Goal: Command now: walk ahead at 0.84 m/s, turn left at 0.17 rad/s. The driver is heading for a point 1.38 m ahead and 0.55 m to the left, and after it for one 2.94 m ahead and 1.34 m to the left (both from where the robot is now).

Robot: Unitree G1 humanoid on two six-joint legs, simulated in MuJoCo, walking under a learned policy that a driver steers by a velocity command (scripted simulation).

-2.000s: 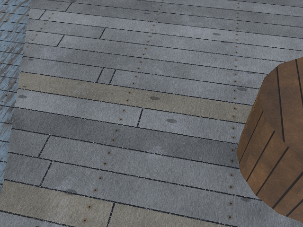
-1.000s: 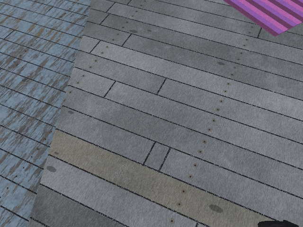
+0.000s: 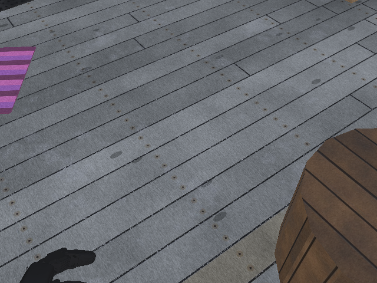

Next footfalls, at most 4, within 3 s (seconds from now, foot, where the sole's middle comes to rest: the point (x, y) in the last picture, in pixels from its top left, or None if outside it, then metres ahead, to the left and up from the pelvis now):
0.04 right None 0.12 -0.13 -0.77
0.50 left None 0.52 0.08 -0.77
0.92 right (123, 179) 0.97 0.18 -0.77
1.30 left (23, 188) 0.98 0.59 -0.77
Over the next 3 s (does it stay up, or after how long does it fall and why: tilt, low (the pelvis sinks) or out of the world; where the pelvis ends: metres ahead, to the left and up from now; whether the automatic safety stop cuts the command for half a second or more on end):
stays up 1.44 0.78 -0.01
